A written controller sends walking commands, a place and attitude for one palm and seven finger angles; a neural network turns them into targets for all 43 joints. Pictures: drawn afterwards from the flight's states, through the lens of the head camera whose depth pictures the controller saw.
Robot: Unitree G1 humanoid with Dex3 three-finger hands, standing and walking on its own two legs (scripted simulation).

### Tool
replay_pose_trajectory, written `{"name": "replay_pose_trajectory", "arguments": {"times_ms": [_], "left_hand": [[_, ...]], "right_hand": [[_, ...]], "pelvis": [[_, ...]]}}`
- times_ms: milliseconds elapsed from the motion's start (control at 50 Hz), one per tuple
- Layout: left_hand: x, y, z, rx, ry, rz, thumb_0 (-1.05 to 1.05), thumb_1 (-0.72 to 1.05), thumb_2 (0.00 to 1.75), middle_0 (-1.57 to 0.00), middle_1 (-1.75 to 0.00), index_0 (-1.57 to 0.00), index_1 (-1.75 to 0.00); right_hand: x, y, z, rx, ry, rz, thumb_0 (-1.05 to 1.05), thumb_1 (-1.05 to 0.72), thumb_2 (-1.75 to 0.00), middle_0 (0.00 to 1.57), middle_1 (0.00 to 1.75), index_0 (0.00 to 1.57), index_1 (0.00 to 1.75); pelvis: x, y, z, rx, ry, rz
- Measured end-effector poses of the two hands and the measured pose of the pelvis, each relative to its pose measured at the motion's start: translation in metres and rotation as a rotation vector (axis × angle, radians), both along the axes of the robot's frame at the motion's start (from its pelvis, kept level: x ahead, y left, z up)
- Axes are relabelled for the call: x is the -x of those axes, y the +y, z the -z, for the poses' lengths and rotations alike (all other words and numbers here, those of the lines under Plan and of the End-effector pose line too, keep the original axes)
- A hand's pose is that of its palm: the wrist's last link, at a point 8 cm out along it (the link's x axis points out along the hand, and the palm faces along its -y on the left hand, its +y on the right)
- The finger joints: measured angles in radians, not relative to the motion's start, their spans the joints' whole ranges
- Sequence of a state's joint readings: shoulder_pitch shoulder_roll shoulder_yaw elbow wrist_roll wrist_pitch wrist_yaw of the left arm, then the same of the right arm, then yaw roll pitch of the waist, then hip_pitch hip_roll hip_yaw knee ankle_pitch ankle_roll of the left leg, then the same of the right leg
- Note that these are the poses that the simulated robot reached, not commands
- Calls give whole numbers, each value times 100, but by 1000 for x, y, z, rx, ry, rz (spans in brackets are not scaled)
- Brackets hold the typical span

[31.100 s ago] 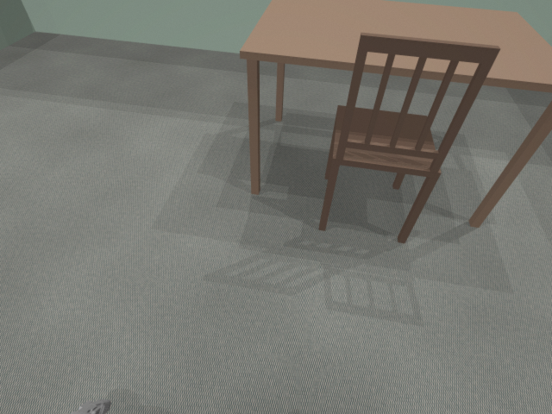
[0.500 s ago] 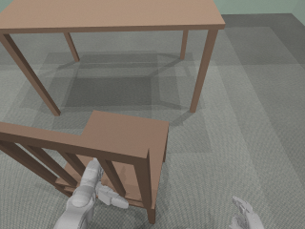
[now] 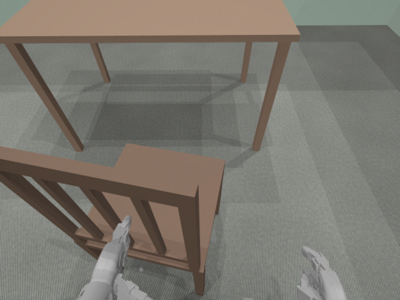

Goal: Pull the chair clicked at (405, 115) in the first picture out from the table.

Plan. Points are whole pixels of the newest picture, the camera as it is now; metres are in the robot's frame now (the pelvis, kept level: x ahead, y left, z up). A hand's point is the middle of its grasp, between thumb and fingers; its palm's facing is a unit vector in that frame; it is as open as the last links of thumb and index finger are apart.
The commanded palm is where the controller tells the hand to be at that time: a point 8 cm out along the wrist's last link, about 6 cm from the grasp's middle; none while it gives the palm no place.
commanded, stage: draw the fingers out of the gap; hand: left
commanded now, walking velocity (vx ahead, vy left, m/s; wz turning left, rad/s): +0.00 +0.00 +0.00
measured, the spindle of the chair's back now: (113, 220) +0.30 +0.20 -0.04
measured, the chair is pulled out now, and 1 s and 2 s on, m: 0.57 0.57 0.57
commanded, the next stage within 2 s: draw the hand back to the body in 0.28 s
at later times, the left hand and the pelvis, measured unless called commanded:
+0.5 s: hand (131, 295) +0.15 +0.12 +0.00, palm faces +0.01 -1.00 -0.03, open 17.5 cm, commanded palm +0.12 +0.18 +0.02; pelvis -0.01 +0.01 -0.01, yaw +0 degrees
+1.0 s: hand (68, 272) +0.17 +0.19 +0.10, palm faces +0.16 -0.95 -0.27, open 17.0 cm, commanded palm +0.13 +0.24 +0.11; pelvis +0.00 +0.01 +0.00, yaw +0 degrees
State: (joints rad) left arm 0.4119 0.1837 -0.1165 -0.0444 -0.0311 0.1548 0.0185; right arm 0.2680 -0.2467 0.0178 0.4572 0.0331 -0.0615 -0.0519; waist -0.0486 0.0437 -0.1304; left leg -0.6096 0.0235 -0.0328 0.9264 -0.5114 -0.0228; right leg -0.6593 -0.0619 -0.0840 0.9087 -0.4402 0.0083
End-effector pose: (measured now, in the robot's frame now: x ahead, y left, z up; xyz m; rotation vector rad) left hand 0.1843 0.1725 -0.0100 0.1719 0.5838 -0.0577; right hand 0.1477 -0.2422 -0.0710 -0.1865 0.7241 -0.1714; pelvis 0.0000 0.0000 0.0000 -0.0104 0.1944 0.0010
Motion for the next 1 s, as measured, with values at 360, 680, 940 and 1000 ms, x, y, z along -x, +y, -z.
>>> {"name": "replay_pose_trajectory", "arguments": {"times_ms": [360,680,940,1000], "left_hand": [[43,2,-3,3,18,-14,-1,-54,20,0,0,0,0],[38,26,-68,111,-570,-89,-1,-54,20,0,0,0,0],[49,57,-111,-2,-536,-103,-1,-50,22,-1,-1,-1,-1],[48,67,-125,-141,-504,-159,-1,-44,25,-2,-2,-2,-2]], "right_hand": [[-6,11,-2,1,-74,-5,1,-91,-90,20,30,20,30],[-14,23,24,-39,-88,-33,1,-91,-90,20,30,20,30],[-16,27,10,-73,-94,21,1,-91,-90,20,30,20,30],[-18,27,0,-51,-84,12,1,-91,-90,20,30,20,30]], "pelvis": [[8,4,8,8,1,-8],[15,6,30,19,41,-3],[7,6,11,18,-22,-5],[4,6,1,16,-57,-8]]}}
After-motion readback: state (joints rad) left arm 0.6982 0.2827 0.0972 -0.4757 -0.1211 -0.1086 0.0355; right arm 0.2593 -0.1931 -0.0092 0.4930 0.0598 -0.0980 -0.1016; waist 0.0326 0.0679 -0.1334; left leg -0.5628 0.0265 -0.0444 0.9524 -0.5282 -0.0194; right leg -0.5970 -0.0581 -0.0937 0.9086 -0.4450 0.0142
